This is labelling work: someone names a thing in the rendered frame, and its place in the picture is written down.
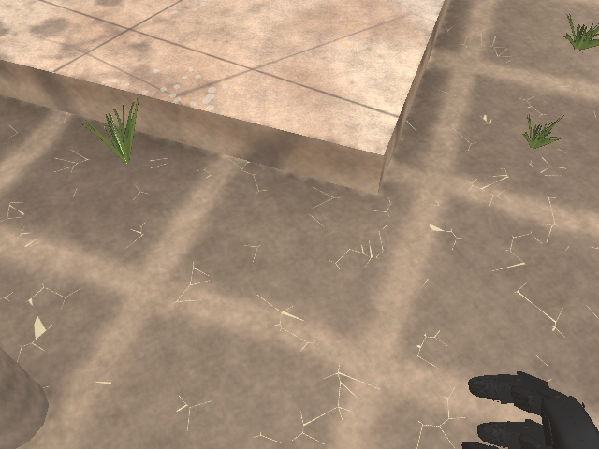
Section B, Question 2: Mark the robot right hand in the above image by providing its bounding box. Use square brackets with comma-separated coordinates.
[461, 371, 599, 449]

